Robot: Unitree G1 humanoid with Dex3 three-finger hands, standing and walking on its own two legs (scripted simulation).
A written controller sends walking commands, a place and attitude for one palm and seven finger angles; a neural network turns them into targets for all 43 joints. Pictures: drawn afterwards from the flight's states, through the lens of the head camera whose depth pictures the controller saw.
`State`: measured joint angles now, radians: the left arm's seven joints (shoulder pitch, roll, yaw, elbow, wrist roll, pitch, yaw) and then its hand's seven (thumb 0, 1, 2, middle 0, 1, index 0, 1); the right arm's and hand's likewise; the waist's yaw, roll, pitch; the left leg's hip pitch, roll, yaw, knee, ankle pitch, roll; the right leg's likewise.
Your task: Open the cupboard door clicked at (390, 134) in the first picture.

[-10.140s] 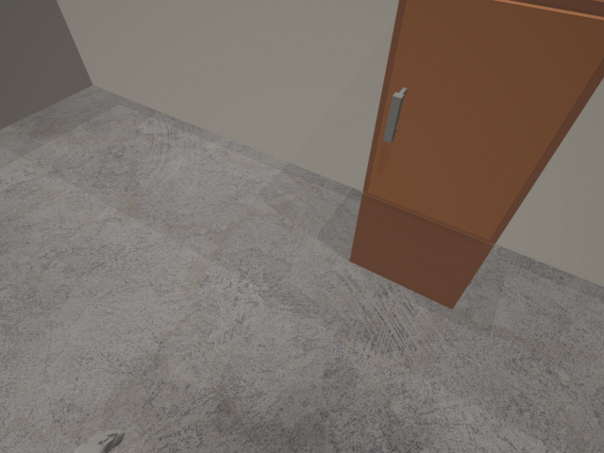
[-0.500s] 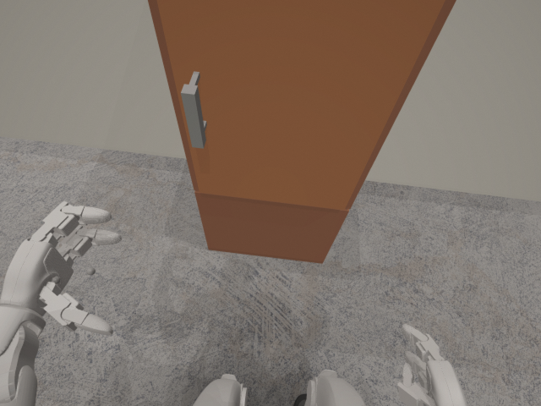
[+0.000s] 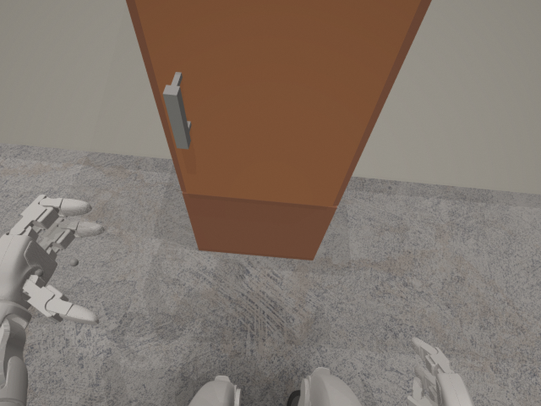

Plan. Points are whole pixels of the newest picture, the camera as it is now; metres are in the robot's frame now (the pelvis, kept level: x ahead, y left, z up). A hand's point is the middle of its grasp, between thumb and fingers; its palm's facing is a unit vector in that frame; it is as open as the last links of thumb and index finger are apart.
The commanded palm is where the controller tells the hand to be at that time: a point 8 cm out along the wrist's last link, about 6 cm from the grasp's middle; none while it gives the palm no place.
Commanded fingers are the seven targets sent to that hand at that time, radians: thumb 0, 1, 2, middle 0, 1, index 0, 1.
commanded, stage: raise the hand with hooked fingers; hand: left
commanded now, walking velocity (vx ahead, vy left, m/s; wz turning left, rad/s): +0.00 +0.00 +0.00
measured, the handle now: (180, 111) +0.59 +0.19 +0.04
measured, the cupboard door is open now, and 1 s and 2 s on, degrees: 0 0 0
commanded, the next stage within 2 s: move the hooked fingers beside the handle in 0.10 s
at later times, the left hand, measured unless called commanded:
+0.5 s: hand (92, 233) +0.33 +0.26 +0.05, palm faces -0.04 -1.00 -0.03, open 14.0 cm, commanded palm +0.31 +0.31 +0.05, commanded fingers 0.00 -0.50 0.30 -0.30 -1.20 -0.30 -1.20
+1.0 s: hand (118, 184) +0.41 +0.25 +0.04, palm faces -0.04 -1.00 -0.02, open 14.0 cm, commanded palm +0.40 +0.31 +0.04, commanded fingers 0.00 -0.50 0.30 -0.30 -1.20 -0.30 -1.20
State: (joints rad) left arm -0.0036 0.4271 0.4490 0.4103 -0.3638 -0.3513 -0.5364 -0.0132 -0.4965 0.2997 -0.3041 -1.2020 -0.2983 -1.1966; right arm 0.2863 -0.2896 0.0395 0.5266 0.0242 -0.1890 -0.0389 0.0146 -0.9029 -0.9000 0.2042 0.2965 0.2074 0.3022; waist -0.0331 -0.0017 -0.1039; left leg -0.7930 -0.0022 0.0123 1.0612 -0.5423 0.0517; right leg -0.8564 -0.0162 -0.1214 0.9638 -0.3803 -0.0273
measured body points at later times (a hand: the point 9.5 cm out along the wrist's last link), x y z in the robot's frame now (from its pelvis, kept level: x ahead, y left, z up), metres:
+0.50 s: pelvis -0.01 -0.01 -0.01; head +0.09 +0.02 +0.43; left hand +0.33 +0.32 +0.05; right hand +0.14 -0.26 -0.09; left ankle -0.02 +0.08 -0.67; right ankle +0.05 -0.11 -0.67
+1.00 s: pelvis +0.00 +0.00 -0.01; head +0.12 +0.02 +0.43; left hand +0.41 +0.31 +0.05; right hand +0.08 -0.28 -0.11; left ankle -0.02 +0.08 -0.67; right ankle +0.05 -0.11 -0.67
